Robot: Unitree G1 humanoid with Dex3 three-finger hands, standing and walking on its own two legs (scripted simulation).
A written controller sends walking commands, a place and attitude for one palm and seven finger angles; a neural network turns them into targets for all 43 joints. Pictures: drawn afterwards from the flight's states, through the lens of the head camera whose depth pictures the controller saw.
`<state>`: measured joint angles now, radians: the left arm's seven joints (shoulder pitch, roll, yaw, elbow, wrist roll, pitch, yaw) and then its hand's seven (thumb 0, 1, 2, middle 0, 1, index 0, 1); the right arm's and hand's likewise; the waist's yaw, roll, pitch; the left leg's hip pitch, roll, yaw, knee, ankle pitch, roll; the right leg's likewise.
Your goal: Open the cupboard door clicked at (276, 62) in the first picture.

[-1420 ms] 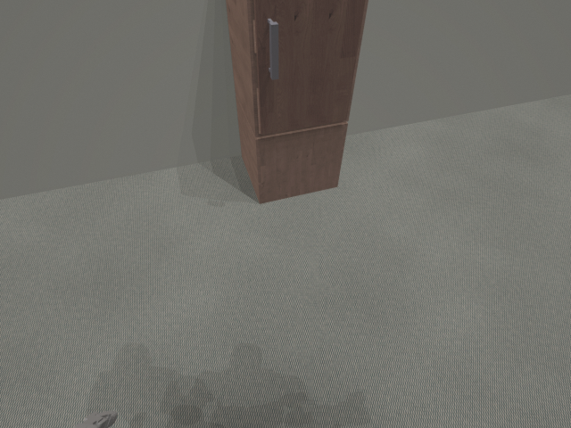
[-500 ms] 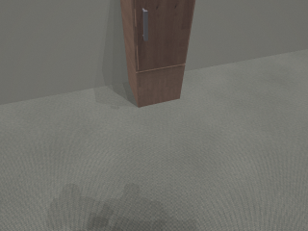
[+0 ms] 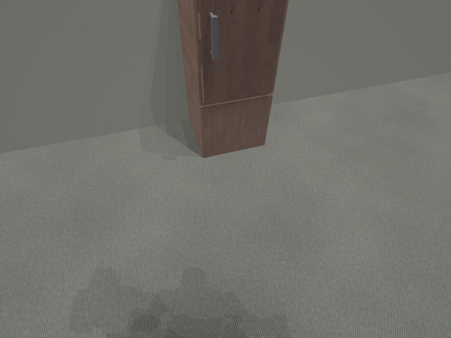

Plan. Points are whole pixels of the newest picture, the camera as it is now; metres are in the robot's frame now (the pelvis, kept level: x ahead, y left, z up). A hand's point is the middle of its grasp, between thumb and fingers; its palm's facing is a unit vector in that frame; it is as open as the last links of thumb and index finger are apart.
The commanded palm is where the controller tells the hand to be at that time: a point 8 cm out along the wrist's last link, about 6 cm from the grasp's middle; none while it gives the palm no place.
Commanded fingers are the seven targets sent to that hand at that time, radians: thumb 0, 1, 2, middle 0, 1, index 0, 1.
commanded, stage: look at it before walking up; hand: left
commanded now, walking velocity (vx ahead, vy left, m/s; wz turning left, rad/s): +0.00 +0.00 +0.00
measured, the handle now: (213, 36) +1.24 +0.13 -0.01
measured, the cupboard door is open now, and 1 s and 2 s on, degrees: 0 0 0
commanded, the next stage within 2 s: walk to a spot facing it in 0.02 s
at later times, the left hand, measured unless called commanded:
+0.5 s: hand out of the picture +0.06 +0.19 -0.18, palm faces -0.14 -0.96 -0.25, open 7.4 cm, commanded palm none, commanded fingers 0.00 0.90 0.90 -0.20 -0.30 -0.20 -0.30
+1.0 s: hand out of the picture +0.12 +0.17 -0.18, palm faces -0.26 -0.95 -0.19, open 7.4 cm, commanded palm none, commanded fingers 0.00 0.90 0.90 -0.20 -0.30 -0.20 -0.30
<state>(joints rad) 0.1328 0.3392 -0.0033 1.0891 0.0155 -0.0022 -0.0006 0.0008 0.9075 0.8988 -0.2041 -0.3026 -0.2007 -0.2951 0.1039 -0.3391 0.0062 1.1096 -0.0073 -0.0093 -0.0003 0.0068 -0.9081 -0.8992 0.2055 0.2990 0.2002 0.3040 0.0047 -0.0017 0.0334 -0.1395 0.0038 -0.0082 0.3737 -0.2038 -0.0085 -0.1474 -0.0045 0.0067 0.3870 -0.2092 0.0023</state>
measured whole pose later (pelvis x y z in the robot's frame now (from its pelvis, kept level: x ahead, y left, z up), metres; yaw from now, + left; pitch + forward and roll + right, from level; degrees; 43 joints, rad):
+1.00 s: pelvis +0.12 -0.02 -0.01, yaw -23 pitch +1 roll -1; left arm 0.47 0.17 0.05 1.03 0.04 -0.04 0.01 0.00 0.91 0.90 -0.20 -0.30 -0.20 -0.30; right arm 0.10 -0.21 -0.05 0.92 -0.01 -0.01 0.02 0.01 -0.91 -0.90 0.20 0.30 0.19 0.30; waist 0.08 0.00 0.02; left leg -0.51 0.08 0.04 0.74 -0.26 -0.05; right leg -0.04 0.06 0.16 0.38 -0.35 -0.01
